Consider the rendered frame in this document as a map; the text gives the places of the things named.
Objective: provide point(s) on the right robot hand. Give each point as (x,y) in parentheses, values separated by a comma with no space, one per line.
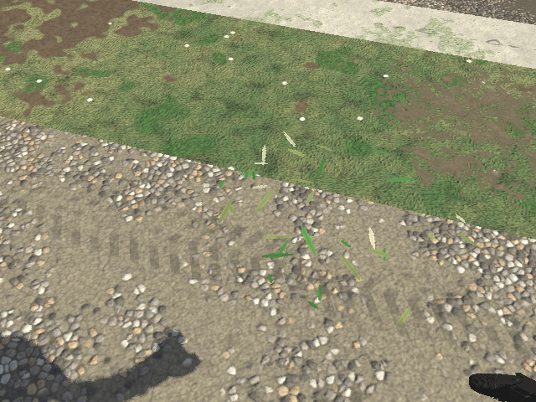
(504,387)

